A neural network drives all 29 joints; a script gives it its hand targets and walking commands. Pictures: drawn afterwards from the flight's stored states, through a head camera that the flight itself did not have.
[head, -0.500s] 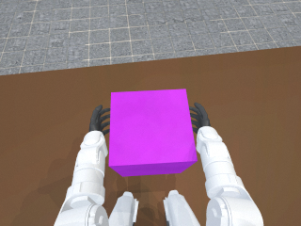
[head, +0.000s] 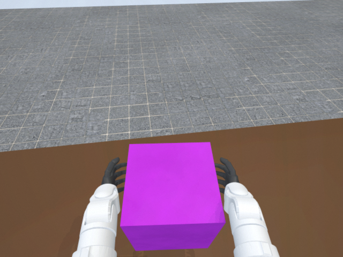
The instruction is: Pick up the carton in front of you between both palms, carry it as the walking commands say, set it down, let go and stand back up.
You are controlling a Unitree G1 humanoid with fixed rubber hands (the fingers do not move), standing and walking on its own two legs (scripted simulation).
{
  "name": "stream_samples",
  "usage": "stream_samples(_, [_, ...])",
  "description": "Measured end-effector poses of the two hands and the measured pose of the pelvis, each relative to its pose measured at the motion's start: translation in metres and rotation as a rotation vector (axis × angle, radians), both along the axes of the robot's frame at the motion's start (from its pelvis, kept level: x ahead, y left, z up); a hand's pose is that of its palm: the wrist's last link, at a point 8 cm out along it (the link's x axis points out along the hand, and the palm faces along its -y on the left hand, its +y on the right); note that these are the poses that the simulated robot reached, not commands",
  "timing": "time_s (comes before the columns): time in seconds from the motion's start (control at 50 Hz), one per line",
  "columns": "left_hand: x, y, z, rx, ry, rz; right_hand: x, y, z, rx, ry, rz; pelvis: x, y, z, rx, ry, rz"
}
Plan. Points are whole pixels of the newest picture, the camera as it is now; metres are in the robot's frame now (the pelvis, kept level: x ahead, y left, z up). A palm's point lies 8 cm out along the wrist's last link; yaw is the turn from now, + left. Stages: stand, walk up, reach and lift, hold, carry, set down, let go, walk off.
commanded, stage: reach and lift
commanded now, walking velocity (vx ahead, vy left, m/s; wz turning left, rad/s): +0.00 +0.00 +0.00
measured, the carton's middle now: (170, 199) +0.29 +0.00 -0.06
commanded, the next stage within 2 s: hold in 1.04 s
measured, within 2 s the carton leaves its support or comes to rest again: neither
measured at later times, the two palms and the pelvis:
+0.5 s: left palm (108, 185) +0.28 +0.15 +0.04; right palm (234, 184) +0.28 -0.15 +0.03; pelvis -0.02 +0.00 +0.01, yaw +0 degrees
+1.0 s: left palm (107, 181) +0.29 +0.15 +0.05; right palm (235, 181) +0.28 -0.15 +0.04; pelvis +0.00 +0.00 +0.01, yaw +0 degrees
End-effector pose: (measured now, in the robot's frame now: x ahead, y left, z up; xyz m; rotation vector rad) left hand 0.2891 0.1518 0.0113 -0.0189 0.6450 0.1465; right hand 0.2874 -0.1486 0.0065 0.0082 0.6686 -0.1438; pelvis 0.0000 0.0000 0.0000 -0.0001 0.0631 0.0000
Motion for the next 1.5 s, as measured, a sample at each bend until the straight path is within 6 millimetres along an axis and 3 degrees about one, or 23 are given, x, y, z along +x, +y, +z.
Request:
stream_samples(0.12, [-0.006,0.0,0.018,0.02,0.013,-0.02,-0.007,0.0,0.018,-0.024,0.013,0.016,-0.005,0.001,0.005,0.0,-0.083,-0.002])
stream_samples(0.38, [-0.01,-0.001,0.022,0.018,0.025,-0.015,-0.011,-0.001,0.022,-0.019,0.025,0.015,-0.021,0.001,0.004,0.001,-0.121,-0.002])
stream_samples(0.96, [-0.002,-0.001,0.035,0.042,0.025,-0.034,-0.004,-0.001,0.035,-0.044,0.025,0.032,0.0,-0.001,0.011,-0.001,-0.14,-0.001])
stream_samples(1.22, [-0.007,-0.002,0.053,0.037,-0.01,-0.033,-0.009,-0.002,0.053,-0.039,-0.009,0.023,-0.003,0.0,0.012,-0.001,-0.17,-0.001])
stream_samples(1.5, [-0.012,-0.002,0.053,0.027,0.008,-0.025,-0.013,-0.002,0.053,-0.027,0.008,0.018,-0.014,0.0,0.01,0.0,-0.185,0.0])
